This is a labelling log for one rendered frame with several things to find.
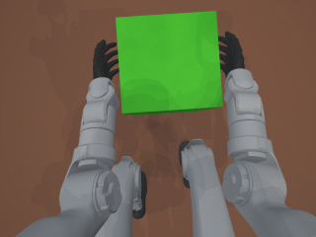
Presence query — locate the carton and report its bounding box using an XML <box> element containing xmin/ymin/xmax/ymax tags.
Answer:
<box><xmin>116</xmin><ymin>11</ymin><xmax>223</xmax><ymax>116</ymax></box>

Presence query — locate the robot right upper arm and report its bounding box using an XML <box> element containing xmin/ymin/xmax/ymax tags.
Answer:
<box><xmin>221</xmin><ymin>160</ymin><xmax>316</xmax><ymax>237</ymax></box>

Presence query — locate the robot left hand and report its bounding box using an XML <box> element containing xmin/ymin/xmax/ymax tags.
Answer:
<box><xmin>93</xmin><ymin>39</ymin><xmax>119</xmax><ymax>81</ymax></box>

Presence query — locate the robot foot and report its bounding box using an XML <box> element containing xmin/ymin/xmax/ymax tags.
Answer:
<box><xmin>132</xmin><ymin>171</ymin><xmax>147</xmax><ymax>219</ymax></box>
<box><xmin>179</xmin><ymin>141</ymin><xmax>191</xmax><ymax>189</ymax></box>

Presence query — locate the robot left forearm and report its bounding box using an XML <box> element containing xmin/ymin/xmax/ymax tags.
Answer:
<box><xmin>59</xmin><ymin>77</ymin><xmax>119</xmax><ymax>202</ymax></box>

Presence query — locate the robot right hand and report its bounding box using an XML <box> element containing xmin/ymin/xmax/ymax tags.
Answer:
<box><xmin>218</xmin><ymin>32</ymin><xmax>245</xmax><ymax>78</ymax></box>

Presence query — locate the robot right forearm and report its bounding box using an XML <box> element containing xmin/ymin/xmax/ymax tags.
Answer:
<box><xmin>223</xmin><ymin>68</ymin><xmax>287</xmax><ymax>193</ymax></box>

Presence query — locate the robot left upper arm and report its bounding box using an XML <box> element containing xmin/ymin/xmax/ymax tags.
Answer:
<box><xmin>15</xmin><ymin>169</ymin><xmax>122</xmax><ymax>237</ymax></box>

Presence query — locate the robot left foot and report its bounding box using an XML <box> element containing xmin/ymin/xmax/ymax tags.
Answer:
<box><xmin>132</xmin><ymin>171</ymin><xmax>147</xmax><ymax>219</ymax></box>

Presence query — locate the robot right foot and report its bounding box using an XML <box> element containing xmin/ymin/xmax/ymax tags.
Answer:
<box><xmin>179</xmin><ymin>141</ymin><xmax>191</xmax><ymax>189</ymax></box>

